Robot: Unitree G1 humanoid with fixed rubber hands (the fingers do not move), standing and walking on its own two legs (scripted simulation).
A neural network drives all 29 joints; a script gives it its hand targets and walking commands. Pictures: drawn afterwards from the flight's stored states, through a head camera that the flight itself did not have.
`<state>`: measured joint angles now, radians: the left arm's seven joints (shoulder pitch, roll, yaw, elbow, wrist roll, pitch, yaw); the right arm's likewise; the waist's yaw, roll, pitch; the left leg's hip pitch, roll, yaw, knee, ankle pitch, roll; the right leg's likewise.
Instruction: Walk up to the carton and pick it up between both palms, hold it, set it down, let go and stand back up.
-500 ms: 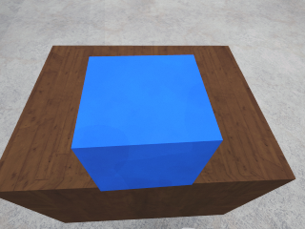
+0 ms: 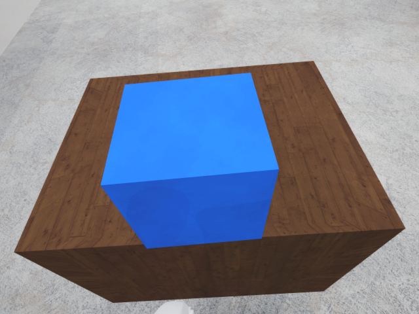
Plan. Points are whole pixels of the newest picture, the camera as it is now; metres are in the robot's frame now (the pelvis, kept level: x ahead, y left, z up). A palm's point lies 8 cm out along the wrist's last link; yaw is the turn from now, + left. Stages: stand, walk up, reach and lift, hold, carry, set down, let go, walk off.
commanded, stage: walk up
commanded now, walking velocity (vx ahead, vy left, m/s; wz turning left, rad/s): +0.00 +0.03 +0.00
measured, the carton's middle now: (196, 164) +0.42 +0.04 +0.02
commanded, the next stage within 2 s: stand in 0.52 s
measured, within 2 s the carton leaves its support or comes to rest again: neither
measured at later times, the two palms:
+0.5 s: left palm out of the picture -0.03 +0.27 -0.15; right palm out of the picture -0.01 -0.16 -0.15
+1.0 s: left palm out of the picture +0.05 +0.27 -0.17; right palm out of the picture +0.05 -0.19 -0.15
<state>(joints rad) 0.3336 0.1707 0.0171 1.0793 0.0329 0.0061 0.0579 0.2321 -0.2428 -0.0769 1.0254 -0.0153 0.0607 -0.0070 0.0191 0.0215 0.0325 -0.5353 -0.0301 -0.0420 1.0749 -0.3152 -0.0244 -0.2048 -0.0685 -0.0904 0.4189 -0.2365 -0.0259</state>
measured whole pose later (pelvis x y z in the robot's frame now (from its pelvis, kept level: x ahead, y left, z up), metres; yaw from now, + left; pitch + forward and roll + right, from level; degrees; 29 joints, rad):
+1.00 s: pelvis -0.03 +0.04 -0.02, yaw +0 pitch +6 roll +2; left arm 0.04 0.22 0.00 1.00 -0.03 0.32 0.02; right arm 0.10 -0.10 -0.16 0.97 -0.13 0.15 0.05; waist -0.01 -0.08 -0.02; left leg -0.37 -0.02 0.07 0.53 -0.26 0.01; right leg -0.44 -0.08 -0.02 0.60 -0.27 0.02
